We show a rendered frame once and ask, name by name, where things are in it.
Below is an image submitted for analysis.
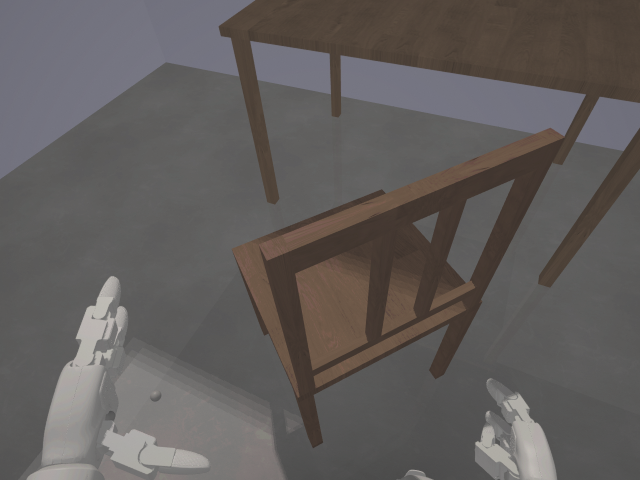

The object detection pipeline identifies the robot right hand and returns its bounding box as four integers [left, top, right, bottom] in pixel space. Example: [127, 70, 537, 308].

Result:
[475, 378, 557, 480]

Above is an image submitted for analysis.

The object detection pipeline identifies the chair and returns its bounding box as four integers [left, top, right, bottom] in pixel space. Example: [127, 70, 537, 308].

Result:
[232, 128, 565, 448]

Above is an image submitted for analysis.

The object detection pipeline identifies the robot left hand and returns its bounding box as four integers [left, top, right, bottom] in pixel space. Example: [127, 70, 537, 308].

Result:
[41, 276, 211, 480]

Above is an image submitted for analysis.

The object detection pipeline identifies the table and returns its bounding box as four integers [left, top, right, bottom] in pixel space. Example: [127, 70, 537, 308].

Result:
[219, 0, 640, 287]

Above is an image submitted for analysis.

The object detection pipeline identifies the right robot shin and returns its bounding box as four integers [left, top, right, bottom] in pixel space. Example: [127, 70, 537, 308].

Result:
[404, 470, 426, 477]

